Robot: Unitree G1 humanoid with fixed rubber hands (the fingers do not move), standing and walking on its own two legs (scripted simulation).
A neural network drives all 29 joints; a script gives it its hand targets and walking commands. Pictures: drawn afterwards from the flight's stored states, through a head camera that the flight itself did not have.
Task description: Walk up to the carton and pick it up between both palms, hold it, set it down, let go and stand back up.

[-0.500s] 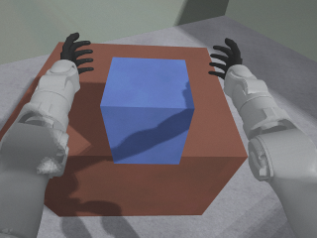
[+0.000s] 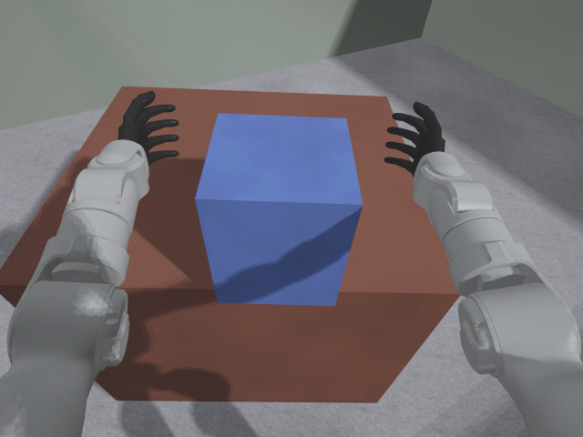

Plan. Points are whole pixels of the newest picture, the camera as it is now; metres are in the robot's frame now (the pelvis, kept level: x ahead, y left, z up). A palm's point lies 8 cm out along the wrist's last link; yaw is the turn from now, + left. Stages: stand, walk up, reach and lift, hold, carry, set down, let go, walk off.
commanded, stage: set down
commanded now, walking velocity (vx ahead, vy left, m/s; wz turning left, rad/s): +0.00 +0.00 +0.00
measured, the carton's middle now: (279, 214) +0.46 +0.02 +0.04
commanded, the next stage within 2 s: none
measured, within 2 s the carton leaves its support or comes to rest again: neither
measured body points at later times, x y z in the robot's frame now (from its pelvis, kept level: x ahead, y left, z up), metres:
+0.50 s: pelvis +0.00 +0.01 +0.00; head -0.01 +0.03 +0.45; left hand +0.40 +0.22 +0.13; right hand +0.39 -0.18 +0.13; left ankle +0.00 +0.13 -0.75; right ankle +0.03 -0.11 -0.75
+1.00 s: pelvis +0.00 +0.01 +0.00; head +0.00 +0.03 +0.45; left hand +0.33 +0.22 +0.06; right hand +0.31 -0.19 +0.06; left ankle +0.00 +0.13 -0.75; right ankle +0.03 -0.11 -0.75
